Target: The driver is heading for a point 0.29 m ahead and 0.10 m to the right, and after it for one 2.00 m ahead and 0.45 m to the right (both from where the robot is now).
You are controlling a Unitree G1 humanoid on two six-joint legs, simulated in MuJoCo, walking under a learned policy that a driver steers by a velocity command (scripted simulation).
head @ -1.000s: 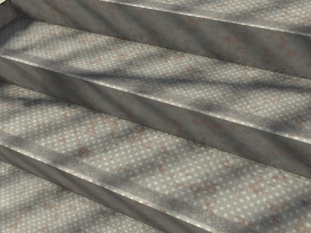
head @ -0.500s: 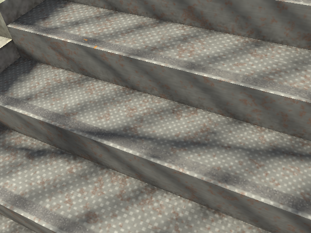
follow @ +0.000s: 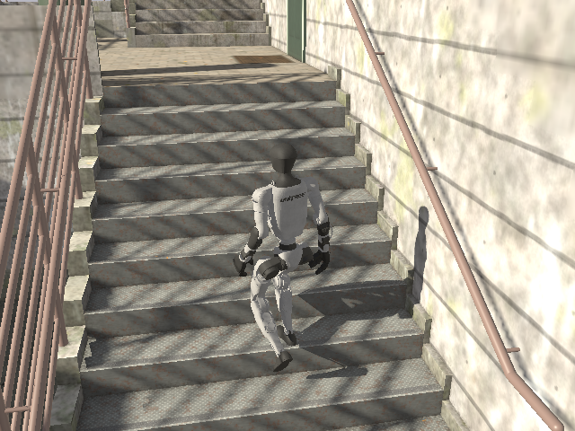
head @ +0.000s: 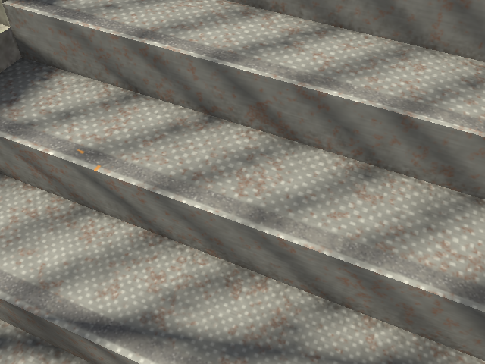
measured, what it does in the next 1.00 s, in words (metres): climbs, turning right: left foot 0.17 m higher, then right foot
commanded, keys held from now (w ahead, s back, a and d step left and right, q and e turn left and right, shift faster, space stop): w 0.10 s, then w+e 0.02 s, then e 0.64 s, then no key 0.24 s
